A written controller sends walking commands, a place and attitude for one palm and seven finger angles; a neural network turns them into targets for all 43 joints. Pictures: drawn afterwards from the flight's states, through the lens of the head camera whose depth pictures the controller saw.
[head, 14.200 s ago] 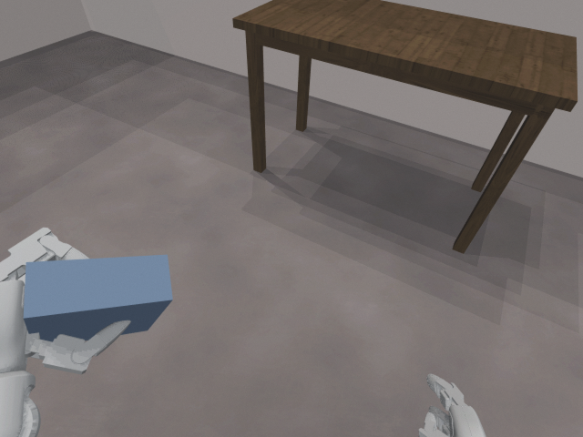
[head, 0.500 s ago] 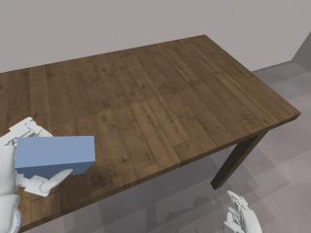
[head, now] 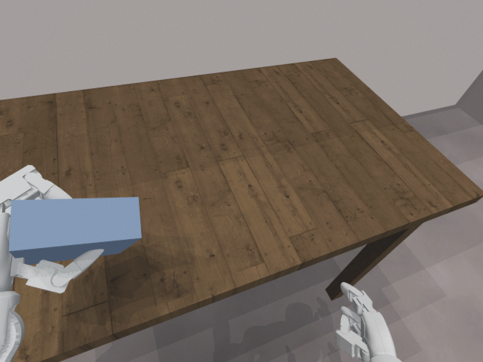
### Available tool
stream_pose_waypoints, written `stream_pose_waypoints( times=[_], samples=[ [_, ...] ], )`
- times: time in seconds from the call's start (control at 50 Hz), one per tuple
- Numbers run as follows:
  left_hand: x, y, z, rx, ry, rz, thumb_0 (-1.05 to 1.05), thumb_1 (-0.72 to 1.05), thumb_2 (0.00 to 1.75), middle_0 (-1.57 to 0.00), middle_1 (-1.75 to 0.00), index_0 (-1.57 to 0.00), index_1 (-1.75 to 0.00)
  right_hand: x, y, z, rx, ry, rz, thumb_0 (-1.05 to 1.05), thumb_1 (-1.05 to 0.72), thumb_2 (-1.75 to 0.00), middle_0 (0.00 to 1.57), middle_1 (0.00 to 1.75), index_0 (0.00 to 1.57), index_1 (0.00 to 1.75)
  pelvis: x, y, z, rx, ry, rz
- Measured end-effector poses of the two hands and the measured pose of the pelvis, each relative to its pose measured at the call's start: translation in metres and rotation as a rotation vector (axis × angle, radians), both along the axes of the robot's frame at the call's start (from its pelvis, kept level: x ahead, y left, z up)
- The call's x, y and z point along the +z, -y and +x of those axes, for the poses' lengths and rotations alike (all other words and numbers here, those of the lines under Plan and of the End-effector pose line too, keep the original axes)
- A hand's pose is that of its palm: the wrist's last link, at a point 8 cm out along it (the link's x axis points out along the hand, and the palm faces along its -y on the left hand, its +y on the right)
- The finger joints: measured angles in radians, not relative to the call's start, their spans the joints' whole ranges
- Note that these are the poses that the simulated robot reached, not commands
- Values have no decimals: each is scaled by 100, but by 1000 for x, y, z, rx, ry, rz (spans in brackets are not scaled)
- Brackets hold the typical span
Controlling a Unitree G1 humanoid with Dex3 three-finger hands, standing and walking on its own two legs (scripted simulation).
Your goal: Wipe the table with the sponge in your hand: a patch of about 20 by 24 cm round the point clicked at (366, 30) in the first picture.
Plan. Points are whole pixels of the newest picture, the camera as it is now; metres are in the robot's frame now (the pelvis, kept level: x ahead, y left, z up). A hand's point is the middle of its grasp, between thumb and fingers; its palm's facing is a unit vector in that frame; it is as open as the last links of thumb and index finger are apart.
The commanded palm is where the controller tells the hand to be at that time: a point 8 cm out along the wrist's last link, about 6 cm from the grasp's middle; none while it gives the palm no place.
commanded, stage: come to a stop and stand still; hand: left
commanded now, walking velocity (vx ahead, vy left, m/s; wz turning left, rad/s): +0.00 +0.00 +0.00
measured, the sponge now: (94, 231) +0.24 +0.22 +0.14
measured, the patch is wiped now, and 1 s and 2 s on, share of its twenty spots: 0.00 0.00 0.00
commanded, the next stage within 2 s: look again from close up in 0.02 s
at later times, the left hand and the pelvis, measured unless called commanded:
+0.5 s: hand (69, 236) +0.21 +0.23 +0.16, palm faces +0.38 -0.85 -0.37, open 9.0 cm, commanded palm +0.16 +0.26 +0.18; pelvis +0.00 -0.02 +0.00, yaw +0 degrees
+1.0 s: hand (121, 240) +0.22 +0.17 +0.16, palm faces +0.34 -0.86 -0.38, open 9.0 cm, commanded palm +0.16 +0.21 +0.18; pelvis +0.00 -0.07 +0.00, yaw -1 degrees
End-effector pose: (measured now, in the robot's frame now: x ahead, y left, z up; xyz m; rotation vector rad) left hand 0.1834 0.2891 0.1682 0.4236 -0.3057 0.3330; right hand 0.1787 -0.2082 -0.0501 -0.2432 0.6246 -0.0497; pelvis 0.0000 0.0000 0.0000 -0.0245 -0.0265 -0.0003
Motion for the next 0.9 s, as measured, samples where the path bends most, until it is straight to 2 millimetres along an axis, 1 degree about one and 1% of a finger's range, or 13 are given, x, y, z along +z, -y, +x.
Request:
stream_pose_waypoints(
  times=[0.1,0.24,0.44,0.62,0.74,0.9],
  samples=[
    [5,-1,-3,13,10,9,0,-41,105,-84,-139,-84,-140,-2,0,0,2,-17,0,1,-91,-90,21,30,20,30,0,0,1,3,-1,-1],
    [0,3,-5,29,-19,-8,0,-41,105,-84,-139,-84,-140,-8,7,-7,-12,-50,1,1,-91,-90,21,30,20,30,1,4,0,5,0,0],
    [7,17,-8,18,-20,16,0,-41,105,-84,-139,-84,-140,-12,23,-17,-44,-64,5,1,-91,-90,21,30,20,30,2,14,-1,8,2,3],
    [5,27,-9,31,-45,2,0,-41,106,-84,-139,-84,-140,-12,39,-19,-62,-63,5,1,-91,-90,21,30,20,30,3,24,-3,4,2,8],
    [6,38,-7,26,-36,-7,-1,-41,106,-84,-140,-84,-140,-10,47,-18,-61,-57,17,1,-91,-90,21,30,20,30,3,36,-5,-1,1,12],
    [7,61,-5,-2,-46,-2,-1,-41,106,-84,-140,-84,-140,-10,65,-16,-62,-50,29,1,-91,-90,21,30,20,30,1,55,-5,-6,-8,12]
  ],
)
